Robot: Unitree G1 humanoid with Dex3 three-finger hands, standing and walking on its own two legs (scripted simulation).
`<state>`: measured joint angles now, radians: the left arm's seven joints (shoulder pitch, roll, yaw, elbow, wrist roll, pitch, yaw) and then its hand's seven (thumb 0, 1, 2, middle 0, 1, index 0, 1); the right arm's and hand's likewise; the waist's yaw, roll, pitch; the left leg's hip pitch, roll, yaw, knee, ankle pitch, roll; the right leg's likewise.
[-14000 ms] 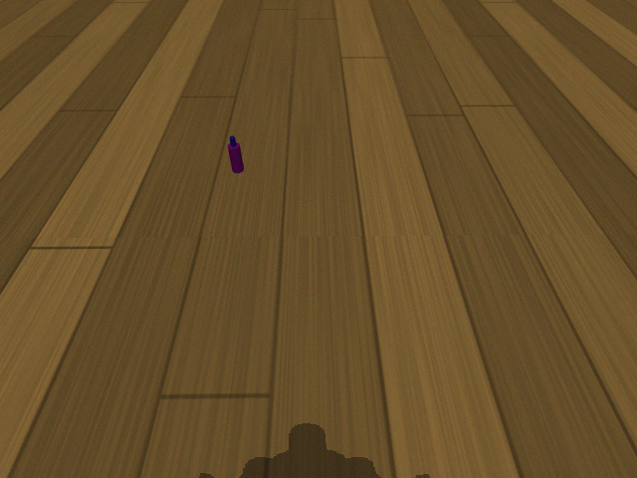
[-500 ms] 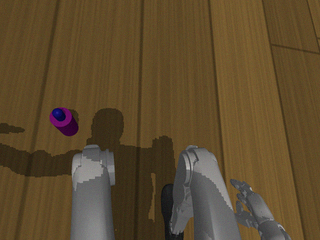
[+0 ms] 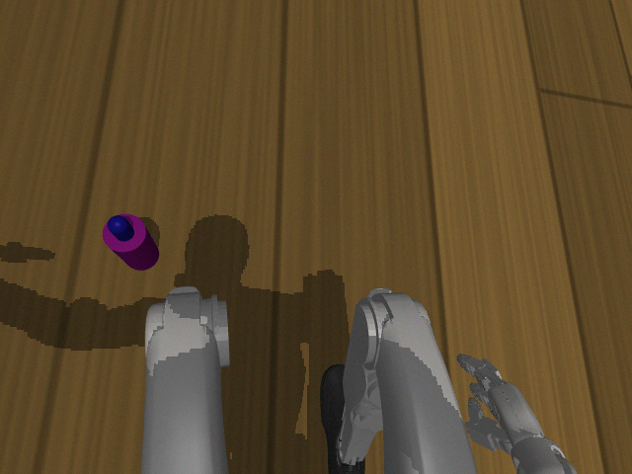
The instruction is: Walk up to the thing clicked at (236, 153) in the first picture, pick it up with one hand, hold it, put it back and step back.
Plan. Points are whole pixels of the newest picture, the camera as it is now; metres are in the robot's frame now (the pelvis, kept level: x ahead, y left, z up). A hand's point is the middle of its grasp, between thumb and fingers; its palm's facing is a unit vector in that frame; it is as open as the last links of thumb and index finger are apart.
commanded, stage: go down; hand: left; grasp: from the side
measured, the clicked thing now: (131, 240) +0.41 +0.28 -0.27
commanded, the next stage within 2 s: none
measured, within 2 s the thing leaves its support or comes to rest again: neither
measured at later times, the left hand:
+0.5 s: hand out of the picture +0.33 +0.46 +0.03, palm faces +0.28 -0.96 -0.02, open 16.6 cm
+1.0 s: hand out of the picture +0.33 +0.46 +0.02, palm faces +0.28 -0.96 -0.02, open 16.8 cm
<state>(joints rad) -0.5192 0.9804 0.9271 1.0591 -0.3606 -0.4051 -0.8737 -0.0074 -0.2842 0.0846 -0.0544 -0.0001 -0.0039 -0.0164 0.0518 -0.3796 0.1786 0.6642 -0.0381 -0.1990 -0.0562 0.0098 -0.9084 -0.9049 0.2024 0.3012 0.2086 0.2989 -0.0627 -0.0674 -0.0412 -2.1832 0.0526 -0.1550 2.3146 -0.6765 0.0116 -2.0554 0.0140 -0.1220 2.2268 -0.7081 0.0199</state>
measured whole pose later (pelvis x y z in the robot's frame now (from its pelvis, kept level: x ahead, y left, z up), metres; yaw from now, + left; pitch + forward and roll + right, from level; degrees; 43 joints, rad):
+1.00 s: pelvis +0.00 +0.00 +0.01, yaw +1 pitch +31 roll -9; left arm -0.51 0.90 0.91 1.01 -0.35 -0.40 -0.84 -0.01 -0.32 0.08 -0.05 0.00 0.00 -0.01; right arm 0.06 -0.37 0.15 0.68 -0.04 -0.20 -0.06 0.01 -0.91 -0.91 0.20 0.30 0.21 0.30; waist -0.05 -0.06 -0.06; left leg -2.17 0.05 -0.14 2.29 -0.68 0.01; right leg -2.06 0.01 -0.11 2.22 -0.72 0.01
